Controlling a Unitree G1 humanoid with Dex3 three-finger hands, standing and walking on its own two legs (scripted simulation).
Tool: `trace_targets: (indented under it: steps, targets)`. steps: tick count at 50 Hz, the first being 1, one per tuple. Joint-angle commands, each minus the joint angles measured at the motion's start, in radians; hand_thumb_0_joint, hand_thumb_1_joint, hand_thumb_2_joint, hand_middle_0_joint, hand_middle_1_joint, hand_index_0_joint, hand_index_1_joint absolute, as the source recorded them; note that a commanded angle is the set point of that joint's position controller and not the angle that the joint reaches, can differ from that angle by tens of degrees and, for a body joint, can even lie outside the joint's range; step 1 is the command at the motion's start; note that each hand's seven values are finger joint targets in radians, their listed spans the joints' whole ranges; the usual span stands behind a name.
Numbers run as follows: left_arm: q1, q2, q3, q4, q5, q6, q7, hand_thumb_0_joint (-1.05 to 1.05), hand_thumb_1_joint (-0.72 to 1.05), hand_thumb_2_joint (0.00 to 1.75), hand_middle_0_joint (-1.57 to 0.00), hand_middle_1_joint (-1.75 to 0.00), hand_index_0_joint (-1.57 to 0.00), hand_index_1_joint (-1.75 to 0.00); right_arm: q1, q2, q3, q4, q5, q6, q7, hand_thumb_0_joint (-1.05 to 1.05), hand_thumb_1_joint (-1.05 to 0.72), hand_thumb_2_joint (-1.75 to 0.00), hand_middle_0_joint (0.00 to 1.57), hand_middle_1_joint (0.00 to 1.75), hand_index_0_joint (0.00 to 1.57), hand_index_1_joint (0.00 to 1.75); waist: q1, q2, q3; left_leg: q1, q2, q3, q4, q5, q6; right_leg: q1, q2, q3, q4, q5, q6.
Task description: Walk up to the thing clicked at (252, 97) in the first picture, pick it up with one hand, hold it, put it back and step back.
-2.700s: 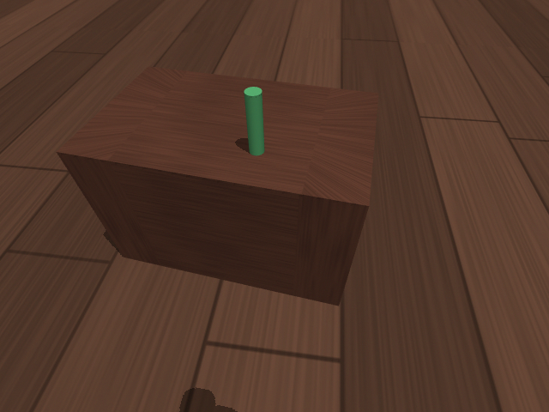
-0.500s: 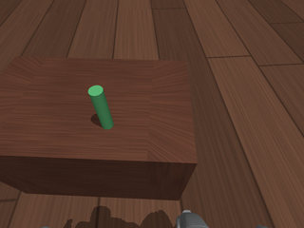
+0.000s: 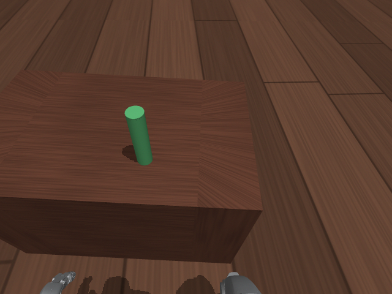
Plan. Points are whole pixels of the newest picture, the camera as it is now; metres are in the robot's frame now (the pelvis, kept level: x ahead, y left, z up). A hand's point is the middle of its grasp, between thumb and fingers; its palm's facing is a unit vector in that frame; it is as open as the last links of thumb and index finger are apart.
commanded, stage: walk up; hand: left
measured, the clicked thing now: (140, 138) +0.52 +0.18 -0.04
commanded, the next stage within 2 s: stand in 1.68 s
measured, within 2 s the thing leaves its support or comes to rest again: neither
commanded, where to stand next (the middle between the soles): +0.06 -0.03 m, yaw +0 degrees
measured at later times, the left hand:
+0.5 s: hand out of the picture +0.05 +0.25 -0.13, palm faces +0.01 -0.93 -0.38, open 7.4 cm
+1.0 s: hand out of the picture +0.11 +0.23 -0.12, palm faces -0.01 -0.94 -0.34, open 7.4 cm
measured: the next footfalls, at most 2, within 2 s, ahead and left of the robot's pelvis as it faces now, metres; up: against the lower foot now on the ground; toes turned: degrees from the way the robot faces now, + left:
right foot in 0.20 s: +0.02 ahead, -0.15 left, +0.00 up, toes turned +0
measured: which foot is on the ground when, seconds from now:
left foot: down 0.00-1.00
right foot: up 0.00-0.18, down 0.20-1.00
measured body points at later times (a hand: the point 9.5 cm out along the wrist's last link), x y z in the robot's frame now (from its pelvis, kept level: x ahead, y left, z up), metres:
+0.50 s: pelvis -0.02 -0.02 +0.01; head -0.03 -0.02 +0.46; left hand +0.05 +0.30 -0.10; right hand +0.06 -0.32 -0.11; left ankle +0.00 +0.12 -0.71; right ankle -0.02 -0.15 -0.71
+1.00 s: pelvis -0.01 -0.02 +0.03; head +0.01 -0.02 +0.48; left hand +0.11 +0.28 -0.10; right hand +0.06 -0.34 -0.10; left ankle +0.00 +0.12 -0.71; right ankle -0.02 -0.15 -0.71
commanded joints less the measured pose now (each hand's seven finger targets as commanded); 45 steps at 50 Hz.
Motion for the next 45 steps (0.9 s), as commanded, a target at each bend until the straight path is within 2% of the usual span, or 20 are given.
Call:
trace_targets:
  steps: [1, 7, 9, 11, 12, 13, 14, 16, 17, 19, 21, 24, 25, 27, 28, 30, 32, 34, 38, 45]
  targets:
    - [0.012, 0.199, 0.072, -0.021, -0.016, -0.027, -0.008, 0.00, 0.90, 0.90, -0.20, -0.30, -0.20, -0.30, -0.111, -0.282, -0.077, -0.098, -0.016, -0.056, -0.029, 0.00, -0.90, -0.90, 0.20, 0.30, 0.20, 0.30, 0.041, 0.183, -0.017, -0.099, 0.267, -0.277, -0.355, 0.367, 0.197, 0.043, 0.024, 0.073, 0.157, -0.019, -0.013]
    - [-0.008, 0.157, 0.050, 0.007, -0.013, -0.059, -0.021, 0.00, 0.90, 0.90, -0.20, -0.30, -0.20, -0.30, -0.020, -0.278, -0.076, -0.067, -0.015, -0.053, -0.016, 0.00, -0.90, -0.90, 0.20, 0.30, 0.20, 0.30, -0.014, 0.290, -0.166, 0.156, 0.212, -0.174, -0.236, 0.472, 0.168, 0.172, 0.020, -0.078, -0.246, -0.071, 0.003]
    - [0.051, 0.148, 0.048, 0.056, -0.004, -0.074, -0.014, 0.00, 0.90, 0.90, -0.20, -0.30, -0.20, -0.30, -0.030, -0.266, -0.070, -0.068, -0.004, -0.038, -0.013, 0.00, -0.90, -0.90, 0.20, 0.30, 0.20, 0.30, 0.015, 0.250, -0.197, 0.136, 0.169, -0.101, -0.130, 0.528, 0.132, 0.310, 0.037, -0.111, -0.496, 0.122, -0.015]
    - [0.124, 0.237, 0.064, 0.082, 0.014, -0.095, 0.001, 0.00, 0.90, 0.90, -0.20, -0.30, -0.20, -0.30, -0.030, -0.211, -0.049, -0.087, 0.020, -0.033, -0.013, 0.00, -0.90, -0.90, 0.20, 0.30, 0.20, 0.30, 0.038, 0.094, -0.252, -0.051, 0.115, -0.083, 0.021, 0.439, 0.062, 0.543, -0.082, 0.104, -0.499, 0.393, -0.071]
    - [0.095, 0.278, 0.068, 0.075, 0.011, -0.098, 0.003, 0.00, 0.90, 0.90, -0.20, -0.30, -0.20, -0.30, -0.052, -0.166, -0.033, -0.103, 0.025, -0.034, -0.011, 0.00, -0.90, -0.90, 0.20, 0.30, 0.20, 0.30, 0.032, -0.034, -0.230, -0.217, 0.029, -0.011, 0.046, 0.154, 0.027, 0.579, -0.219, 0.292, -0.480, 0.392, -0.155]
    - [0.051, 0.317, 0.072, 0.058, 0.007, -0.095, -0.004, 0.00, 0.90, 0.90, -0.20, -0.30, -0.20, -0.30, -0.053, -0.195, -0.046, -0.084, 0.019, -0.033, -0.020, 0.00, -0.90, -0.90, 0.20, 0.30, 0.20, 0.30, 0.028, -0.108, -0.201, -0.127, 0.037, -0.008, 0.074, -0.135, 0.024, 0.406, -0.332, 0.375, -0.485, 0.404, -0.261]
    - [0.006, 0.291, 0.063, 0.045, 0.007, -0.092, -0.010, 0.00, 0.90, 0.90, -0.20, -0.30, -0.20, -0.30, -0.033, -0.213, -0.058, -0.059, 0.015, -0.038, -0.017, 0.00, -0.90, -0.90, 0.20, 0.30, 0.20, 0.30, -0.004, -0.105, -0.141, -0.031, 0.051, -0.040, 0.049, -0.143, 0.029, 0.276, -0.322, 0.340, -0.481, 0.369, -0.256]
    - [-0.051, 0.239, 0.044, 0.032, 0.001, -0.087, -0.016, 0.00, 0.90, 0.90, -0.20, -0.30, -0.20, -0.30, 0.000, -0.224, -0.061, -0.032, 0.019, -0.053, -0.006, 0.00, -0.90, -0.90, 0.20, 0.30, 0.20, 0.30, -0.050, -0.076, -0.105, 0.047, 0.037, -0.002, -0.161, -0.005, 0.045, 0.226, -0.183, 0.128, -0.448, 0.272, -0.141]
    - [-0.080, 0.211, 0.035, 0.030, -0.001, -0.085, -0.015, 0.00, 0.90, 0.90, -0.20, -0.30, -0.20, -0.30, 0.026, -0.223, -0.066, -0.013, 0.012, -0.057, -0.004, 0.00, -0.90, -0.90, 0.20, 0.30, 0.20, 0.30, -0.065, -0.036, -0.100, 0.101, 0.077, -0.067, -0.253, 0.153, 0.058, 0.164, -0.125, 0.061, -0.391, 0.251, -0.084]
    - [-0.048, 0.171, 0.026, 0.038, -0.009, -0.082, -0.018, 0.00, 0.90, 0.90, -0.20, -0.30, -0.20, -0.30, 0.022, -0.274, -0.075, -0.011, 0.003, -0.063, -0.006, 0.00, -0.90, -0.90, 0.20, 0.30, 0.20, 0.30, -0.040, 0.076, -0.115, 0.174, 0.241, -0.318, -0.390, 0.184, 0.151, 0.077, -0.010, -0.029, -0.212, 0.180, -0.012]
    - [0.042, 0.195, 0.038, 0.077, -0.007, -0.074, -0.019, 0.00, 0.90, 0.90, -0.20, -0.30, -0.20, -0.30, -0.045, -0.319, -0.080, -0.029, -0.002, -0.063, 0.000, 0.00, -0.90, -0.90, 0.20, 0.30, 0.20, 0.30, 0.008, 0.087, -0.107, 0.007, 0.334, -0.400, -0.436, -0.056, 0.227, 0.189, -0.006, -0.062, -0.189, -0.077, -0.017]
    - [0.088, 0.182, 0.039, 0.116, 0.001, -0.094, -0.023, 0.00, 0.90, 0.90, -0.20, -0.30, -0.20, -0.30, -0.144, -0.244, -0.052, -0.035, 0.004, -0.048, 0.007, 0.00, -0.90, -0.90, 0.20, 0.30, 0.20, 0.30, 0.045, 0.099, -0.056, -0.102, 0.153, -0.156, -0.331, -0.044, 0.086, 0.317, -0.054, 0.043, -0.455, 0.042, -0.056]
    - [0.055, 0.220, 0.045, 0.106, 0.000, -0.099, -0.023, 0.00, 0.90, 0.90, -0.20, -0.30, -0.20, -0.30, -0.137, -0.220, -0.048, -0.033, 0.005, -0.046, 0.007, 0.00, -0.90, -0.90, 0.20, 0.30, 0.20, 0.30, 0.022, 0.050, -0.023, -0.105, 0.069, -0.080, -0.247, -0.030, 0.050, 0.249, -0.096, 0.141, -0.514, 0.021, -0.081]
    - [0.014, 0.262, 0.053, 0.103, -0.001, -0.097, -0.021, 0.00, 0.90, 0.90, -0.20, -0.30, -0.20, -0.30, -0.085, -0.201, -0.045, 0.001, 0.000, -0.044, 0.009, 0.00, -0.90, -0.90, 0.20, 0.30, 0.20, 0.30, -0.005, 0.002, -0.015, -0.074, 0.019, -0.013, -0.148, -0.045, 0.025, 0.198, -0.197, 0.271, -0.604, -0.146, -0.133]
    - [-0.020, 0.260, 0.048, 0.091, 0.001, -0.095, -0.021, 0.00, 0.90, 0.90, -0.20, -0.30, -0.20, -0.30, -0.061, -0.201, -0.045, 0.016, 0.003, -0.047, 0.010, 0.00, -0.90, -0.90, 0.20, 0.30, 0.20, 0.30, -0.021, 0.012, -0.014, -0.009, 0.024, -0.011, -0.187, -0.012, 0.021, 0.159, -0.208, 0.252, -0.597, -0.113, -0.137]
    - [-0.077, 0.209, 0.031, 0.073, -0.005, -0.091, -0.021, 0.00, 0.90, 0.90, -0.20, -0.30, -0.20, -0.30, -0.026, -0.206, -0.048, 0.040, 0.005, -0.059, 0.009, 0.00, -0.90, -0.90, 0.20, 0.30, 0.20, 0.30, -0.043, 0.026, -0.044, 0.091, 0.062, -0.081, -0.311, 0.127, 0.043, 0.140, -0.127, 0.115, -0.516, 0.077, -0.070]
    - [-0.041, 0.180, 0.024, 0.094, -0.010, -0.092, -0.022, 0.00, 0.90, 0.90, -0.20, -0.30, -0.20, -0.30, -0.061, -0.228, -0.048, 0.037, 0.010, -0.068, 0.006, 0.00, -0.90, -0.90, 0.20, 0.30, 0.20, 0.30, -0.005, 0.051, -0.095, 0.084, 0.147, -0.192, -0.364, 0.193, 0.081, 0.220, -0.054, 0.021, -0.434, 0.211, -0.033]
    - [-0.004, 0.194, 0.028, 0.115, -0.006, -0.097, -0.019, 0.00, 0.90, 0.90, -0.20, -0.30, -0.20, -0.30, -0.095, -0.221, -0.040, 0.034, 0.013, -0.066, 0.006, 0.00, -0.90, -0.90, 0.20, 0.30, 0.20, 0.30, 0.020, -0.003, -0.130, 0.045, 0.135, -0.152, -0.305, 0.272, 0.080, 0.316, -0.066, 0.038, -0.477, 0.219, -0.039]
    - [-0.036, 0.208, 0.029, 0.122, -0.014, -0.097, -0.012, 0.00, 0.90, 0.90, -0.20, -0.30, -0.20, -0.30, -0.067, -0.195, -0.033, 0.057, 0.016, -0.062, -0.001, 0.00, -0.90, -0.90, 0.20, 0.30, 0.20, 0.30, -0.006, -0.007, -0.185, 0.093, 0.078, -0.062, -0.265, 0.392, 0.036, 0.376, -0.116, 0.062, -0.471, 0.428, -0.061]
    - [-0.066, 0.184, 0.023, 0.137, -0.015, -0.080, -0.011, 0.00, 0.90, 0.90, -0.20, -0.30, -0.20, -0.30, -0.093, -0.225, -0.036, 0.077, 0.012, -0.056, -0.002, 0.00, -0.90, -0.90, 0.20, 0.30, 0.20, 0.30, 0.007, 0.072, -0.156, 0.077, 0.128, -0.124, -0.315, 0.390, 0.074, 0.364, -0.063, -0.007, -0.437, 0.313, -0.040]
